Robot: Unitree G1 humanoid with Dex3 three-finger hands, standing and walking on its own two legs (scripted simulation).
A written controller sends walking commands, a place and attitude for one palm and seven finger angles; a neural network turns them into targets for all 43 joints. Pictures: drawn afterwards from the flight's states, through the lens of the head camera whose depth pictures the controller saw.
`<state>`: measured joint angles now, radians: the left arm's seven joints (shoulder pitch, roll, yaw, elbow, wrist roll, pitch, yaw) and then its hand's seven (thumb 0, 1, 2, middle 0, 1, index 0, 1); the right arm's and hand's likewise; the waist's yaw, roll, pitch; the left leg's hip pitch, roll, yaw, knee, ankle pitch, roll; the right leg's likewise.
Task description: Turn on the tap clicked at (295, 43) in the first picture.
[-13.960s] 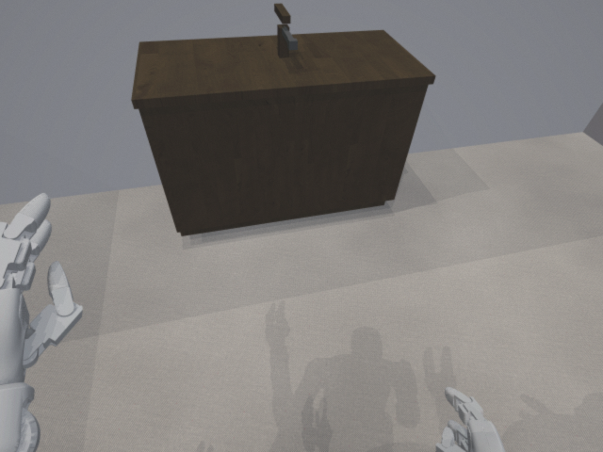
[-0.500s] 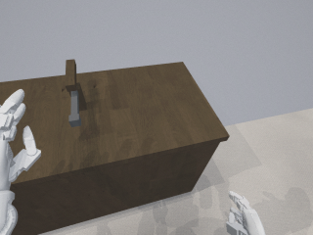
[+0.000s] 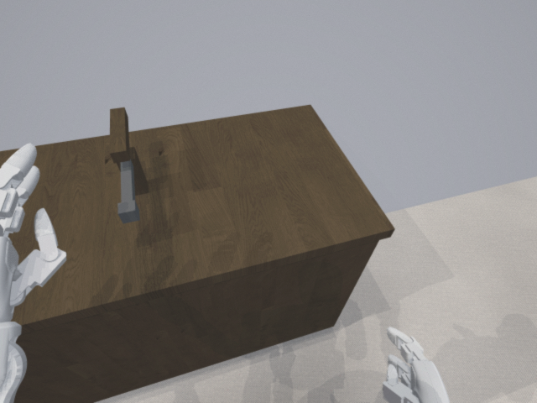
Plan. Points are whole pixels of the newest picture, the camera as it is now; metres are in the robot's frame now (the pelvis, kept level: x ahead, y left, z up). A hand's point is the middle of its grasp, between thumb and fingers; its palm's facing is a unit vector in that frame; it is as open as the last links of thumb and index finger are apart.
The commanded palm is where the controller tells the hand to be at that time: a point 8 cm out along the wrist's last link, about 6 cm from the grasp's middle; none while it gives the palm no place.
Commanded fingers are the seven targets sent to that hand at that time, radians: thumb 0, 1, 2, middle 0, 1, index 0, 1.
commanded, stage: come to a stop and stand still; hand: left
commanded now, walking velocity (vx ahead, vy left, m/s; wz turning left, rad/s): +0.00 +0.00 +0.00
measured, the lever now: (128, 211) +0.40 +0.28 +0.03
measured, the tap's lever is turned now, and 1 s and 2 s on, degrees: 0 0 0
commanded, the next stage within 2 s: look again from close up in 0.62 s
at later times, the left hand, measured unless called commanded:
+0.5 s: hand (75, 238) +0.25 +0.25 +0.16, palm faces +0.38 -0.85 -0.37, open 7.4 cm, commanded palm +0.19 +0.28 +0.18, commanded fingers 0.00 0.90 0.90 -0.20 -0.30 -0.20 -0.30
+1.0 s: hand (70, 255) +0.23 +0.24 +0.16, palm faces +0.40 -0.84 -0.36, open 7.4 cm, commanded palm +0.17 +0.28 +0.18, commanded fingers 0.00 0.90 0.90 -0.20 -0.30 -0.20 -0.30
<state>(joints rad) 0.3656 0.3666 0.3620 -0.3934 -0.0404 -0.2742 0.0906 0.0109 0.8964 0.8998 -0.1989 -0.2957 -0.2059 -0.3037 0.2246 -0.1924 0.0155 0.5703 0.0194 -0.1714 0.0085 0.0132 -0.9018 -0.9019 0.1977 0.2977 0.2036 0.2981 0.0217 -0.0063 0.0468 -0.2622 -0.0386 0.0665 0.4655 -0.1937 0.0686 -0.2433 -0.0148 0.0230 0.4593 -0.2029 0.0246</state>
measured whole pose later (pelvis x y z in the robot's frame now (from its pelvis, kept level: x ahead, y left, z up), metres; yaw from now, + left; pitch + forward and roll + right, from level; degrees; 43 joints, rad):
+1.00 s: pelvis +0.02 -0.01 +0.01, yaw +2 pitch +0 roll -1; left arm 0.42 0.36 0.34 -0.44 -0.04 -0.21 0.10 0.01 0.89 0.90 -0.21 -0.30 -0.21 -0.30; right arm 0.20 -0.19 0.02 0.59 0.01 -0.11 -0.04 0.01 -0.90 -0.90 0.20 0.30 0.20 0.30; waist 0.02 -0.01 0.03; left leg -0.23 -0.02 0.02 0.42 -0.19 0.05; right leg -0.17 0.00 -0.02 0.34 -0.18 0.02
